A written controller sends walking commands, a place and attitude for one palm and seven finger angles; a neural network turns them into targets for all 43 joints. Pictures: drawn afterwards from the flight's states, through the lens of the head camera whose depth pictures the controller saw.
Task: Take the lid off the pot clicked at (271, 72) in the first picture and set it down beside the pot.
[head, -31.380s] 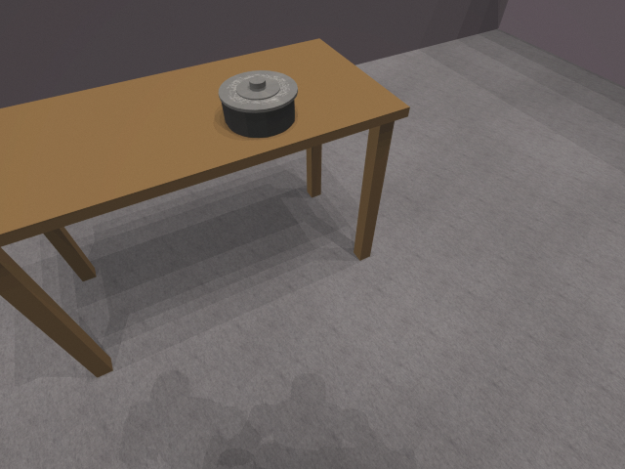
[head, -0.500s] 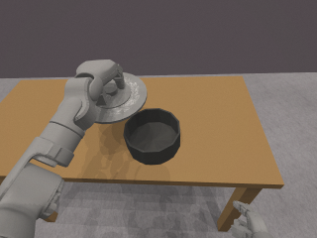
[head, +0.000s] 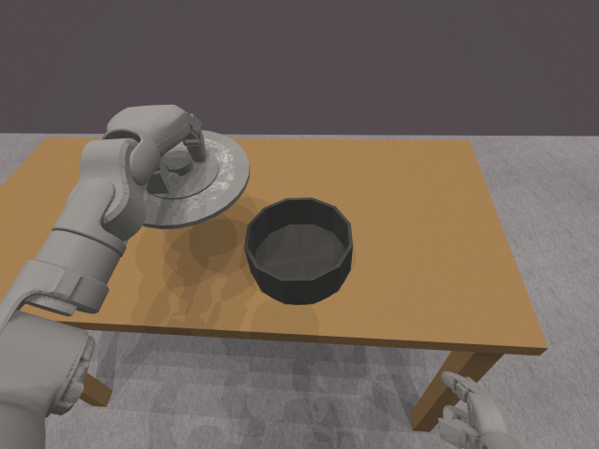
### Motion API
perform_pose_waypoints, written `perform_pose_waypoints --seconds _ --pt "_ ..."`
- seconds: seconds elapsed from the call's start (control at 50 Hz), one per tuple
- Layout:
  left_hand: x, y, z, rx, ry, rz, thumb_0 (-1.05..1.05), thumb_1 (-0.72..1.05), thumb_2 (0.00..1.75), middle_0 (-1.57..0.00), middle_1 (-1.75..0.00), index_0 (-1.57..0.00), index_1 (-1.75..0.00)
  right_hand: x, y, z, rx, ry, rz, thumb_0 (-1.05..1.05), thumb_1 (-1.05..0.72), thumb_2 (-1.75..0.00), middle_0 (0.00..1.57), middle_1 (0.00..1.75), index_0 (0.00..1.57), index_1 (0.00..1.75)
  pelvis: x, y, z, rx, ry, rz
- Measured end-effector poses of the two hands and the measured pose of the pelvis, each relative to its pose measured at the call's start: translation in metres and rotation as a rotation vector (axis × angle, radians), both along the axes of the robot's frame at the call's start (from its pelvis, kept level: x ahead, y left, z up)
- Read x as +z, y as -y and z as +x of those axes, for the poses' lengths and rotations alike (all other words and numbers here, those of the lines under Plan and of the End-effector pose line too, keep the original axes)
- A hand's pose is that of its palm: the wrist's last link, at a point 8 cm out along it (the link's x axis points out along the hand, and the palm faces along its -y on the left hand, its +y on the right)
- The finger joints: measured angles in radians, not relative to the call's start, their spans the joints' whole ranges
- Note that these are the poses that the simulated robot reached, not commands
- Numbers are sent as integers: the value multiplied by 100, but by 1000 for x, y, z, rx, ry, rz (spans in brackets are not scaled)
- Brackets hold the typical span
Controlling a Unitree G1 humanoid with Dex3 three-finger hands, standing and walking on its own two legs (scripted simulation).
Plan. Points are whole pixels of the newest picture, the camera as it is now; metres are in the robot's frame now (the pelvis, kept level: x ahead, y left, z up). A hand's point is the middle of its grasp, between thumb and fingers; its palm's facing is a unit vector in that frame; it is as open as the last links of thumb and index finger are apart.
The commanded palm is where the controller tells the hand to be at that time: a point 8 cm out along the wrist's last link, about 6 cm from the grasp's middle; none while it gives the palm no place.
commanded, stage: move the lid sideways beside the pot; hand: left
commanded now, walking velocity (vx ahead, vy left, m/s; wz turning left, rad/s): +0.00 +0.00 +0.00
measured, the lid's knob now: (177, 163) +0.45 +0.20 +0.16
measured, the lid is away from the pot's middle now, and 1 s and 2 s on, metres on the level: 0.16 0.23 0.22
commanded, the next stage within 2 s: lower the lid onto the table in 0.74 s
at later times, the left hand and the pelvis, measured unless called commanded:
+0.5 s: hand (118, 169) +0.41 +0.27 +0.18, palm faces -0.25 +0.00 -0.97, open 7.3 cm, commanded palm +0.40 +0.26 +0.25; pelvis -0.01 +0.01 +0.00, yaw +0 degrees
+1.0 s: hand (124, 167) +0.43 +0.27 +0.17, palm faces -0.25 +0.01 -0.97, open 7.3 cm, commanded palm +0.40 +0.26 +0.24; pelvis +0.00 +0.03 +0.00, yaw +1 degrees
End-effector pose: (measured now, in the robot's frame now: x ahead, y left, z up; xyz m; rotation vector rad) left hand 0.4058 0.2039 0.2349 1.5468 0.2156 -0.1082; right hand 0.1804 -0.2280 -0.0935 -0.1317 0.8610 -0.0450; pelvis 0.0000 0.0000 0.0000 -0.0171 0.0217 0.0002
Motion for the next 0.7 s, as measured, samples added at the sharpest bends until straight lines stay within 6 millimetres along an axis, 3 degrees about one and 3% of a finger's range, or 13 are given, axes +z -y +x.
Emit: perform_pose_waypoints --seconds 0.5,0.7 --pt "-1 -62 2 24 -45 26 0 23 102 -84 -95 -69 -81 -10 3 -45 -51 -127 -53 1 -90 -90 20 30 20 30 0 -14 -5 7 -18 -16" --pt "2 -78 4 40 -43 31 0 23 102 -83 -95 -69 -81 -12 -4 -48 -57 -144 -50 1 -90 -90 20 30 20 30 0 -23 -4 10 -30 -21"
